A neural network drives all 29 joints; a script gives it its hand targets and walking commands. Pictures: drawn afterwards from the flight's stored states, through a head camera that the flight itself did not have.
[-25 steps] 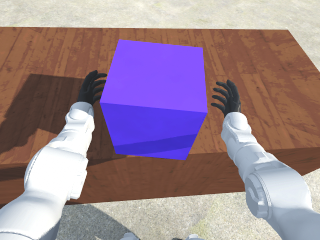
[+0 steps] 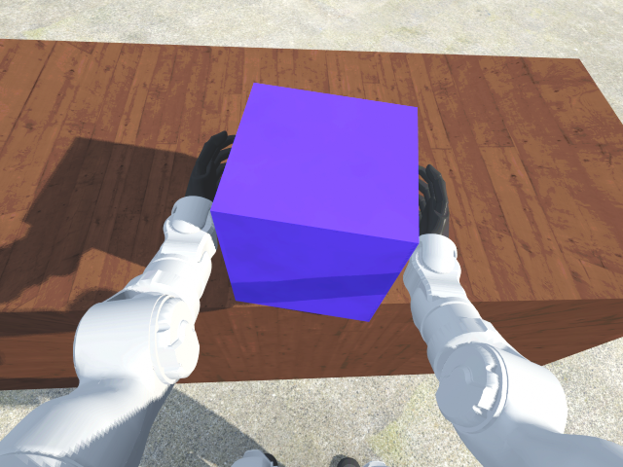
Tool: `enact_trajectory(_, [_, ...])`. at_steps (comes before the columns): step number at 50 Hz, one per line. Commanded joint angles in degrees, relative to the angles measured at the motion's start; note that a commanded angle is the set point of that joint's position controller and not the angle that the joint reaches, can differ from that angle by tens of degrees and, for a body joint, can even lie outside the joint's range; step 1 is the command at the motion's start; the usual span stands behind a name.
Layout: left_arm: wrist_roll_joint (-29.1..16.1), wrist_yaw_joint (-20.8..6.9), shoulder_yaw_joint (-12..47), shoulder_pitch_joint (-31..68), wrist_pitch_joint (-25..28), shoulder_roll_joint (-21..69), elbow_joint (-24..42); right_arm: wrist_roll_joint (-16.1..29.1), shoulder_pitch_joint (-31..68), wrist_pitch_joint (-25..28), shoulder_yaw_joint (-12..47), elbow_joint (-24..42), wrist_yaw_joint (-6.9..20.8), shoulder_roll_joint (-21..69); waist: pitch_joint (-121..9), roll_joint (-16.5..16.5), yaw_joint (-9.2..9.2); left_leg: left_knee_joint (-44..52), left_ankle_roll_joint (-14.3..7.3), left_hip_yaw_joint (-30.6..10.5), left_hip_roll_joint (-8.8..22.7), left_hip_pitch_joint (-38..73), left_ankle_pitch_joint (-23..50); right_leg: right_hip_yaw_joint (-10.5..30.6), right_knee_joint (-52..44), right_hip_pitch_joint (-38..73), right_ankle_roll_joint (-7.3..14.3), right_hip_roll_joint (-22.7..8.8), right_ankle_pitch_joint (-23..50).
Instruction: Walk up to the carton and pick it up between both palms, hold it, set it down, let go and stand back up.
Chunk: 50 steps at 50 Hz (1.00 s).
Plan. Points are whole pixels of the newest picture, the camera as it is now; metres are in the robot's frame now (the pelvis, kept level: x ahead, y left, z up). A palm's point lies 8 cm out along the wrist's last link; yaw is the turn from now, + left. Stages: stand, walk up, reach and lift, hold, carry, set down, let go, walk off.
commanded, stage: reach and lift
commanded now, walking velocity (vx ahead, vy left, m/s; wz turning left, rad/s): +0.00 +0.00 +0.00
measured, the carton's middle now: (317, 214) +0.44 +0.02 +0.01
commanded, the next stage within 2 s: none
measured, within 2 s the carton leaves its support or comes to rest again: leaves its support in 1.60 s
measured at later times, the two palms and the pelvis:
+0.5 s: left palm (203, 201) +0.43 +0.17 +0.04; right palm (433, 233) +0.40 -0.13 +0.04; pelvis +0.02 +0.00 +0.02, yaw +0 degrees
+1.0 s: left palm (202, 203) +0.43 +0.17 +0.04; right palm (431, 238) +0.39 -0.13 +0.04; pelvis +0.02 +0.00 +0.02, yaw +1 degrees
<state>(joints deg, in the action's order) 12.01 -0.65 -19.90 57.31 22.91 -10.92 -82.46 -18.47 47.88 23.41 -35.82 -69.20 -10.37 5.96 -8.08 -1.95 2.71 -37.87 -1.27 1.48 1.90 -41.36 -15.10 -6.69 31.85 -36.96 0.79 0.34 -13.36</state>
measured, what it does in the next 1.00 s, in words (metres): stands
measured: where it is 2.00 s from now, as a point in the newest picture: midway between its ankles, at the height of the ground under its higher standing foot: outside the picture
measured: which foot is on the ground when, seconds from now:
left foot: down 0.00-1.00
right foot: down 0.00-1.00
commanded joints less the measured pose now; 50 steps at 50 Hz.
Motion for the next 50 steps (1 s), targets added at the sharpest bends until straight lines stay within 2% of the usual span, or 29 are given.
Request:
enact_trajectory(1, [10.4,-6.3,2.1,22.2,2.6,30.3,1.8,-13.7,25.5,3.0,7.5,3.7,11.1,28.0,-31.1,10.4,-1.03,2.5,6.3,0.7,-0.3,27.9,30.1,0.3,-3.4,16.9,0.8,0.4,18.5])
enact_trajectory(5, [11.7,-5.5,0.6,20.7,2.4,30.5,4.3,-16.0,22.7,2.7,7.4,3.8,12.1,28.8,-28.6,8.6,-0.60,4.3,6.2,-0.5,0.5,32.0,35.5,-0.4,-6.1,16.9,0.1,1.1,17.2])
enact_trajectory(8, [11.9,-5.1,0.4,19.7,1.9,30.6,6.0,-16.4,21.4,2.7,7.8,3.7,12.2,29.0,-26.8,7.1,-0.56,5.6,5.8,-0.5,0.7,32.8,36.3,-0.2,-7.7,18.7,0.0,1.2,17.1])
enact_trajectory(22, [14.4,-5.3,-0.6,16.8,-0.8,32.9,11.8,-16.8,19.9,3.1,8.1,5.2,11.3,31.8,-25.7,5.9,-1.75,9.2,4.9,1.5,-0.4,30.3,34.0,0.8,-9.8,27.2,-0.3,0.7,21.7])
enact_trajectory(36, [15.3,-6.1,-0.8,16.0,-2.2,34.2,14.4,-16.9,19.9,3.8,9.0,6.0,10.5,33.7,-25.5,5.0,-2.22,11.7,4.0,2.3,-1.1,26.3,29.9,1.2,-9.9,32.3,-0.9,-0.1,24.9])
enact_trajectory(37, [14.5,-7.5,-0.2,15.2,-2.3,32.3,11.5,-16.7,17.5,3.1,10.0,5.3,9.5,35.7,-22.8,1.2,0.05,11.6,2.7,3.5,-1.7,23.9,28.0,2.3,-9.5,36.2,-1.7,-1.0,28.3])
enact_trajectory(38, [13.6,-7.6,1.4,16.0,-1.7,34.4,14.3,-16.3,18.7,3.8,10.1,5.9,9.8,34.5,-25.9,4.0,-0.77,12.5,3.6,2.8,-1.4,23.4,28.6,1.4,-8.6,35.1,-1.5,-1.0,29.5])
enact_trajectory(40, [12.8,-7.8,1.4,16.8,-1.3,34.0,13.6,-15.9,19.2,4.2,10.6,5.5,9.7,34.7,-25.4,3.1,-0.66,12.1,3.3,3.1,-1.5,23.0,27.9,1.7,-8.7,34.7,-1.4,-0.9,27.8])
enact_trajectory(41, [13.1,-7.8,1.1,16.1,-1.0,33.9,13.1,-15.6,18.8,4.5,11.2,5.0,9.7,35.0,-24.9,4.1,-1.50,11.8,3.5,3.1,-1.4,22.7,29.3,1.7,-8.3,35.0,-1.1,-0.9,28.6])
enact_trajectory(42, [13.3,-7.8,1.6,15.7,-1.1,34.2,12.1,-15.8,20.1,4.9,10.8,5.7,9.7,34.4,-25.7,4.1,-0.98,11.6,3.5,3.0,-1.3,22.8,29.4,1.5,-8.4,34.3,-1.2,-0.6,28.2])
enact_trajectory(45, [13.9,-7.5,1.0,16.3,-0.8,34.0,13.0,-15.9,18.8,4.8,11.0,4.6,10.0,34.7,-25.7,4.5,-1.95,11.6,3.5,2.9,-0.8,24.2,30.1,1.2,-9.0,32.3,-0.5,-0.4,25.4])
enact_trajectory(46, [13.9,-7.5,1.0,16.0,-1.2,34.2,11.4,-15.5,19.8,4.9,10.9,5.0,10.1,34.4,-24.7,4.8,-1.91,11.4,3.5,2.8,-0.7,24.6,29.5,1.2,-9.3,30.9,-0.3,-0.4,23.5])
enact_trajectory(48, [13.6,-7.3,2.3,16.6,-1.5,34.9,12.3,-15.5,19.1,4.6,9.6,4.0,10.1,33.1,-23.9,6.4,-1.02,11.1,4.6,2.3,-0.3,28.0,31.1,0.3,-10.6,27.7,0.4,0.4,19.8])
enact_trajectory(50, [13.7,-6.9,2.2,16.7,-1.5,35.2,12.1,-15.7,20.4,4.8,9.4,5.2,10.3,32.5,-24.6,7.1,-1.76,10.5,5.1,2.3,-0.3,29.8,32.8,-0.1,-11.2,25.8,0.7,0.8,18.4])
